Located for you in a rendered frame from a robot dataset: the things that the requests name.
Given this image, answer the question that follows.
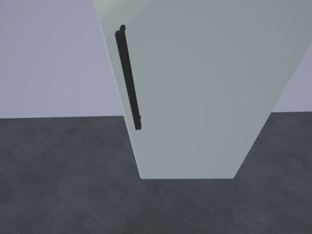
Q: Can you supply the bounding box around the handle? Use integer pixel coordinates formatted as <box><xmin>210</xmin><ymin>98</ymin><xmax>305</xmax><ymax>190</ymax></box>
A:
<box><xmin>115</xmin><ymin>25</ymin><xmax>141</xmax><ymax>130</ymax></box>

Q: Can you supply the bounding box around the fridge door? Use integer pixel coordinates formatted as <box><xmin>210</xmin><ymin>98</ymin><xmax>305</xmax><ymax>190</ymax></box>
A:
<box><xmin>95</xmin><ymin>0</ymin><xmax>312</xmax><ymax>179</ymax></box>

